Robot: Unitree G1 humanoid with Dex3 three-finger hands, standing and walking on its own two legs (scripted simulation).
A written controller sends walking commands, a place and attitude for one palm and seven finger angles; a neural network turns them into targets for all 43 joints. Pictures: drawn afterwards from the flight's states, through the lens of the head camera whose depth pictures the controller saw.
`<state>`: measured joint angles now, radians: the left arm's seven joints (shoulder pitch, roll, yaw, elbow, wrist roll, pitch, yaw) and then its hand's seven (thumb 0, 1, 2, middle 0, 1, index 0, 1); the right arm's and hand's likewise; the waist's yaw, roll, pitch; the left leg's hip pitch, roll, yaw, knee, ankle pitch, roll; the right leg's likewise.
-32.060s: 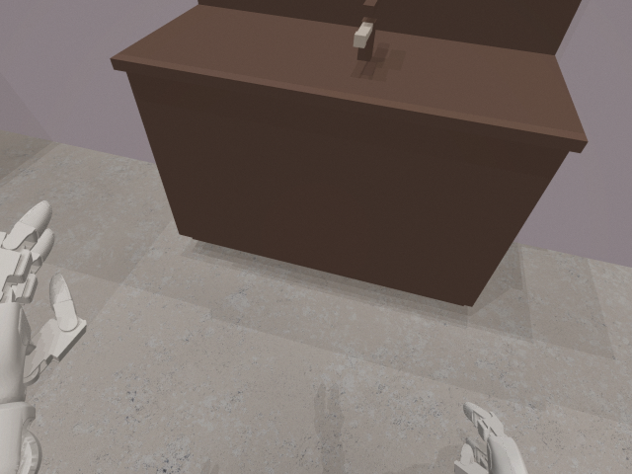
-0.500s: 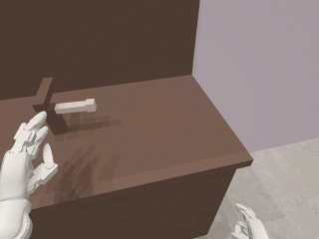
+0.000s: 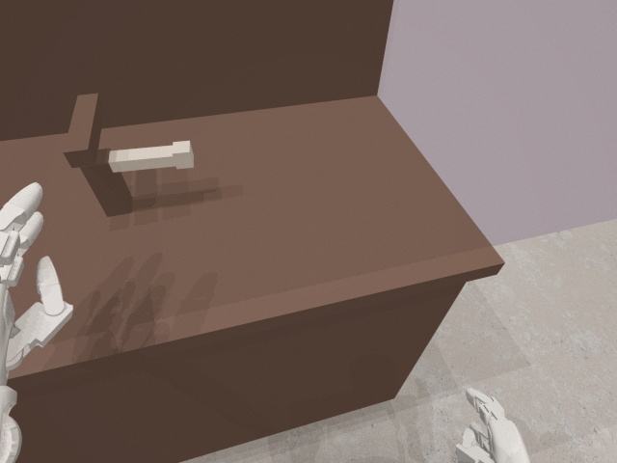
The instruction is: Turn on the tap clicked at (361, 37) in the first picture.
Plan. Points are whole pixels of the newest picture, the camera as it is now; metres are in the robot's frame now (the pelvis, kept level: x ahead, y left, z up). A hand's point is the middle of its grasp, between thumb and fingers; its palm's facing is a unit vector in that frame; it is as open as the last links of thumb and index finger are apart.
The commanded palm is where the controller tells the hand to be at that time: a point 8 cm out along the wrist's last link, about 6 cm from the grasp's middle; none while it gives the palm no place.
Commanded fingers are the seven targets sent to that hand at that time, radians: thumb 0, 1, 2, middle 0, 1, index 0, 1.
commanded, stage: step back with the hand held close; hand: left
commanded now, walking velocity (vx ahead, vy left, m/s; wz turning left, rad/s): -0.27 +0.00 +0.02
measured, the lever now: (183, 154) +0.49 +0.24 +0.13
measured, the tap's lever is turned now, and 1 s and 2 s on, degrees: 86 86 86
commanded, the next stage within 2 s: stop stepping back and stand still in 0.74 s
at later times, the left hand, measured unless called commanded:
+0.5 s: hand (36, 347) +0.17 +0.26 +0.16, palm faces +0.34 -0.86 -0.39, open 7.4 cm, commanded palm +0.11 +0.29 +0.18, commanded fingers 0.00 0.90 0.90 -0.20 -0.30 -0.20 -0.30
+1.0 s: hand out of the picture +0.03 +0.21 +0.17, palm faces +0.36 -0.86 -0.36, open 7.4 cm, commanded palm -0.03 +0.26 +0.18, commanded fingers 0.00 0.90 0.90 -0.20 -0.30 -0.20 -0.30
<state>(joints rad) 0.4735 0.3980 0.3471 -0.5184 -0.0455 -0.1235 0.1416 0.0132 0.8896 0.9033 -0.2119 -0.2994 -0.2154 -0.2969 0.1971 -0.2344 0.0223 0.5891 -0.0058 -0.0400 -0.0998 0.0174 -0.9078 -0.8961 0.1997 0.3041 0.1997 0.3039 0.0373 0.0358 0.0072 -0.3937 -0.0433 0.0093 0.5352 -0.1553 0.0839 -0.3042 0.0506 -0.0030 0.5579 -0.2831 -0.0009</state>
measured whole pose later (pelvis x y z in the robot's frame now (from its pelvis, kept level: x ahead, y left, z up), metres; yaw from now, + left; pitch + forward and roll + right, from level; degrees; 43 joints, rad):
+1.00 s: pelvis -0.18 -0.02 +0.01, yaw +1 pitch +2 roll +1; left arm 0.49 0.36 0.31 -0.48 -0.05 -0.13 0.13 0.01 0.89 0.90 -0.21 -0.30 -0.21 -0.30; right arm 0.21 -0.20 0.01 0.63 0.02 -0.05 -0.07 0.02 -0.91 -0.90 0.20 0.30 0.20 0.30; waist -0.03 -0.03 -0.06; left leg -0.50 -0.03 0.00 1.20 -0.41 -0.03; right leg -0.32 -0.02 -0.02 0.49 -0.21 -0.02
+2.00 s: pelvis -0.32 -0.04 +0.00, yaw +1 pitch -1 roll -3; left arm 0.49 0.37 0.30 -0.55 -0.04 -0.11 0.14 0.01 0.89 0.90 -0.21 -0.30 -0.21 -0.30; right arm 0.26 -0.19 0.02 0.67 0.00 -0.11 -0.06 0.02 -0.91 -0.90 0.20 0.30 0.20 0.30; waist -0.02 0.02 0.00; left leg -0.31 0.06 0.02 0.69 -0.35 0.02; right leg -0.26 -0.01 -0.09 0.50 -0.20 -0.01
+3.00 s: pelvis -0.30 -0.03 +0.01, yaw +2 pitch -1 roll -1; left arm 0.49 0.35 0.31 -0.46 -0.07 -0.14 0.16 0.01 0.89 0.90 -0.21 -0.30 -0.21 -0.30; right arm 0.19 -0.21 0.01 0.61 0.01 -0.05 -0.07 0.02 -0.91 -0.90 0.20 0.30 0.20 0.30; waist 0.01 0.02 0.01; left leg -0.20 0.01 0.01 0.46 -0.24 0.01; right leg -0.17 -0.01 -0.04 0.40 -0.20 0.02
